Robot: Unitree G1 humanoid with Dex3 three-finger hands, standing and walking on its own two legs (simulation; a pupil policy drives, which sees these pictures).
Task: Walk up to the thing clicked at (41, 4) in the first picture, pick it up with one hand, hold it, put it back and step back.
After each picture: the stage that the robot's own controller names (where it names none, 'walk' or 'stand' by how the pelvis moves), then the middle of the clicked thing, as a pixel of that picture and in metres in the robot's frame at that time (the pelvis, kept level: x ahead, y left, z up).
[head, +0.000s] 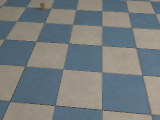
stand; (42, 7) +2.28 +0.57 -0.72
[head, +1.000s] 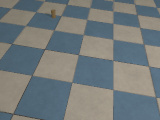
walk; (53, 13) +2.18 +0.30 -0.70
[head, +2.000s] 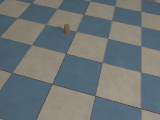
walk; (66, 29) +1.58 +0.12 -0.71
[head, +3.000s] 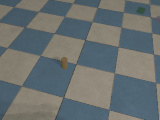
walk; (64, 63) +1.07 +0.15 -0.72
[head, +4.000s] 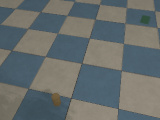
walk; (56, 99) +0.66 +0.21 -0.71
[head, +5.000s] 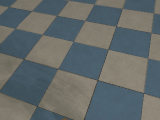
walk; out of the picture +0.42 +0.18 -0.70
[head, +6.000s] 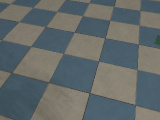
stand; out of the picture +0.35 +0.16 -0.72
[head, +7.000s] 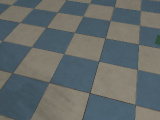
stand; out of the picture +0.35 +0.17 -0.73
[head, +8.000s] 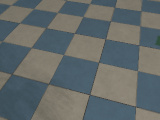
stand; out of the picture +0.34 +0.18 -0.73
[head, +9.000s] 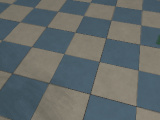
stand; out of the picture +0.33 +0.17 -0.73
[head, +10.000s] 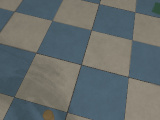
go down; (48, 116) +0.36 +0.18 -0.64
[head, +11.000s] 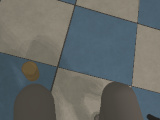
go down; (31, 71) +0.42 +0.21 -0.31
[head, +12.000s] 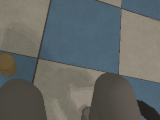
close in; (6, 65) +0.41 +0.24 -0.26
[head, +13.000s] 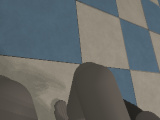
close; out of the picture +0.40 +0.26 -0.22
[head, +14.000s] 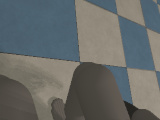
lift; out of the picture +0.39 +0.26 -0.23
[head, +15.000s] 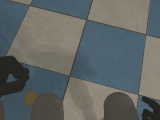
close; (33, 99) +0.32 +0.26 -0.40
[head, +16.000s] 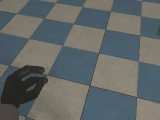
go down; out of the picture +0.35 +0.29 -0.69
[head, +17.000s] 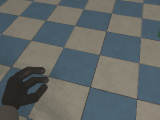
stand; out of the picture +0.35 +0.30 -0.71
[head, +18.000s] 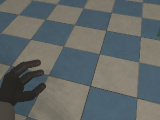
stand; out of the picture +0.36 +0.29 -0.70
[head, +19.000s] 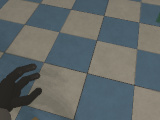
stand; out of the picture +0.37 +0.29 -0.67
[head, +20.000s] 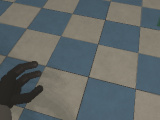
stand; out of the picture +0.36 +0.29 -0.68
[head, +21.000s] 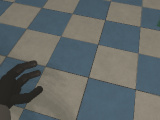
stand; out of the picture +0.35 +0.30 -0.68
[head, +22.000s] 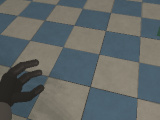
stand; out of the picture +0.34 +0.30 -0.70
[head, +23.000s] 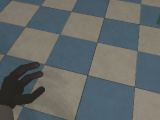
stand; out of the picture +0.34 +0.32 -0.68
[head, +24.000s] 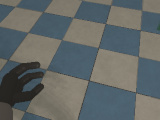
stand; out of the picture +0.32 +0.33 -0.69
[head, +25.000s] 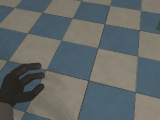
stand; out of the picture +0.30 +0.34 -0.69
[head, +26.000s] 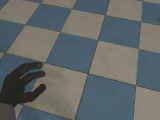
stand; out of the picture +0.29 +0.36 -0.67
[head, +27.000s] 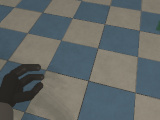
stand; out of the picture +0.26 +0.37 -0.70
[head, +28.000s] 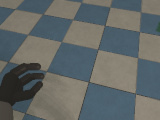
stand; out of the picture +0.24 +0.39 -0.70
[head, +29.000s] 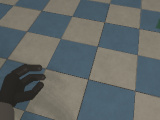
stand; out of the picture +0.22 +0.41 -0.69
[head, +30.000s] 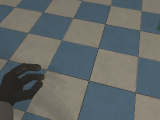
stand; out of the picture +0.20 +0.43 -0.70
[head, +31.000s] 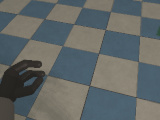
stand; out of the picture +0.17 +0.45 -0.71
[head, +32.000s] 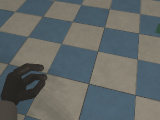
stand; out of the picture +0.14 +0.48 -0.70
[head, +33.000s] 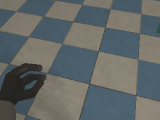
stand; out of the picture +0.11 +0.50 -0.70
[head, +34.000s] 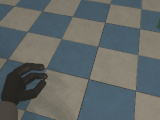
close; out of the picture +0.09 +0.53 -0.69
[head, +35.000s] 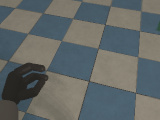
close; out of the picture +0.05 +0.55 -0.70
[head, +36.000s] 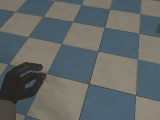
stand; out of the picture +0.02 +0.58 -0.70
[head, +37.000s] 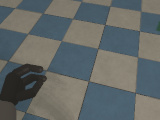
close; out of the picture -0.01 +0.62 -0.70
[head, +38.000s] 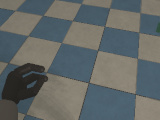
stand; out of the picture -0.05 +0.65 -0.70
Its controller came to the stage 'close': yes
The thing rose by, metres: 0.22
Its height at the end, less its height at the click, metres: -0.02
